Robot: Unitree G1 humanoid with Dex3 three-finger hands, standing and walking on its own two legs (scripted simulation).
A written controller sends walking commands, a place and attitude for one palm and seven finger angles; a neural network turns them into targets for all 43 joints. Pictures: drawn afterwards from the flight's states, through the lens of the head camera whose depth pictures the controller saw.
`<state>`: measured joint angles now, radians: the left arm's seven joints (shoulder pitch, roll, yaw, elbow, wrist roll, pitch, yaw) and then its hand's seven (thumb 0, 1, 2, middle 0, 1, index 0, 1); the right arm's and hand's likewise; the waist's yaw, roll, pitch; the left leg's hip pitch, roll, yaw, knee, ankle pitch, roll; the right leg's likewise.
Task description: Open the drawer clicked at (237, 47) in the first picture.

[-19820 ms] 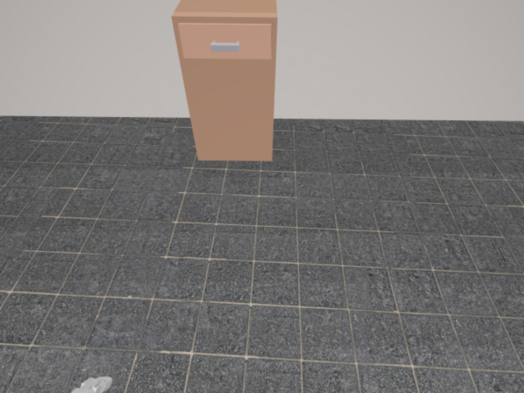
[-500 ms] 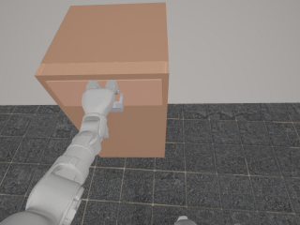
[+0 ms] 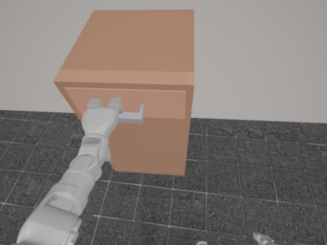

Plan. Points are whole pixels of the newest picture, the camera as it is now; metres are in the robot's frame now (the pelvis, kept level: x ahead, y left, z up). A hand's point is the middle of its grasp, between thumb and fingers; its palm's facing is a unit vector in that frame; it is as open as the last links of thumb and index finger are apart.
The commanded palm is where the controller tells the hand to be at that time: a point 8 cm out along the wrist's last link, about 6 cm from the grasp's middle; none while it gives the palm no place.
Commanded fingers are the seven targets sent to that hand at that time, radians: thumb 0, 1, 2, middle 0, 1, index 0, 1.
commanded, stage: re-aim the fingers above the handle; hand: left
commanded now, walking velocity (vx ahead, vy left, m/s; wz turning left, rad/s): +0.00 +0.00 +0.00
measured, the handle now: (125, 112) +0.52 +0.15 -0.06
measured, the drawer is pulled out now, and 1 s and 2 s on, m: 0.00 0.00 0.00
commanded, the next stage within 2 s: lower the fingers behind the handle in 1.74 s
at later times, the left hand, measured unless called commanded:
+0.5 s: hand (112, 134) +0.41 +0.16 -0.01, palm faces -0.11 +0.00 -0.99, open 13.8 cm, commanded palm +0.40 +0.15 +0.06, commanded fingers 0.00 -0.50 0.30 -0.30 -1.20 -0.30 -1.20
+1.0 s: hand (120, 135) +0.41 +0.14 -0.02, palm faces -0.21 -0.07 -0.98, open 13.8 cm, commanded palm +0.41 +0.16 +0.06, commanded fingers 0.00 -0.50 0.30 -0.30 -1.20 -0.30 -1.20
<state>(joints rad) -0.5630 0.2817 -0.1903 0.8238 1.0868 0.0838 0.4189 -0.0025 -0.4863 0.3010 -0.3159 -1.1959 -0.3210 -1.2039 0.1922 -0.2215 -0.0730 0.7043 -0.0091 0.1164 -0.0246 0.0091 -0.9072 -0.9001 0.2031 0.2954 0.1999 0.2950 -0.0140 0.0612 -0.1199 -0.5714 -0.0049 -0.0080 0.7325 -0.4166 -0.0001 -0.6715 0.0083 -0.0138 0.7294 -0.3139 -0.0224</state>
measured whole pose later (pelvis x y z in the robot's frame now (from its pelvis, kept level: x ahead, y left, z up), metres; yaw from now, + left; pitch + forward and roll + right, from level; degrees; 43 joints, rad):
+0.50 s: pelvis -0.02 +0.01 +0.00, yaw -1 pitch +15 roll +1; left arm -0.65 0.28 -0.21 0.94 1.04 0.10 0.37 0.00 -0.48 0.30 -0.31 -1.20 -0.32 -1.20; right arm 0.27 -0.23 -0.07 0.74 0.00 0.09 -0.04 0.01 -0.91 -0.90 0.20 0.30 0.20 0.30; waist -0.04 0.06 -0.11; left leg -0.61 -0.01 0.02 0.74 -0.39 0.01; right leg -0.72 0.00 0.01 0.73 -0.28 -0.01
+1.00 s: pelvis -0.01 +0.00 +0.00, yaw +0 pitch +16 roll +0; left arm -0.63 0.30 -0.24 0.85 1.00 -0.03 0.23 0.00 -0.48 0.30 -0.32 -1.20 -0.32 -1.20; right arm 0.28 -0.23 -0.07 0.71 -0.01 0.06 -0.07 0.01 -0.91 -0.90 0.21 0.30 0.20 0.30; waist -0.04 0.05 -0.12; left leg -0.63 -0.01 0.00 0.75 -0.40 0.01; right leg -0.73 0.00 -0.01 0.74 -0.30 -0.01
